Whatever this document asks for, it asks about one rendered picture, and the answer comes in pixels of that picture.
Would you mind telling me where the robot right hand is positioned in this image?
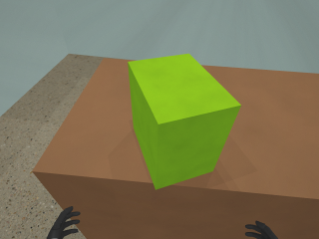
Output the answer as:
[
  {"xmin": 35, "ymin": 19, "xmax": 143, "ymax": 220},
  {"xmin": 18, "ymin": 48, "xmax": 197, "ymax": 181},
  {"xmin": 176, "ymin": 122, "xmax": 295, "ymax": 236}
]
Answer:
[{"xmin": 245, "ymin": 220, "xmax": 278, "ymax": 239}]

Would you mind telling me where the carton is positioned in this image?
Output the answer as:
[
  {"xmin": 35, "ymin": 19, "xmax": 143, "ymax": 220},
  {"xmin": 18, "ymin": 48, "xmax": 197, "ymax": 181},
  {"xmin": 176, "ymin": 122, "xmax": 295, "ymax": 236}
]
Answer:
[{"xmin": 128, "ymin": 54, "xmax": 241, "ymax": 190}]

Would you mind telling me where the robot left hand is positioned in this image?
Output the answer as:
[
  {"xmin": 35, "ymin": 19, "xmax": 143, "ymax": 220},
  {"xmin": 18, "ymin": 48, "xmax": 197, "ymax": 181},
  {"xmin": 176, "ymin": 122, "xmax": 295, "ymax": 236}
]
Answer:
[{"xmin": 46, "ymin": 206, "xmax": 81, "ymax": 239}]

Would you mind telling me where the pedestal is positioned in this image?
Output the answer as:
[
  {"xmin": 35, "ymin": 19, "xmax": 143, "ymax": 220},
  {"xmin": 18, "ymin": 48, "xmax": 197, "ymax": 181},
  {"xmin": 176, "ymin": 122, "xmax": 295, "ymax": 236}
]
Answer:
[{"xmin": 32, "ymin": 58, "xmax": 319, "ymax": 239}]

